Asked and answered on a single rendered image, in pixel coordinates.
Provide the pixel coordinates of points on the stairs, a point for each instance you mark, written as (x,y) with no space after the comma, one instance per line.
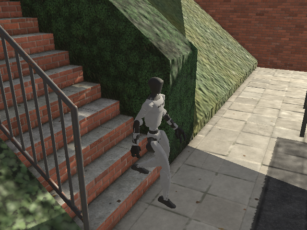
(112,187)

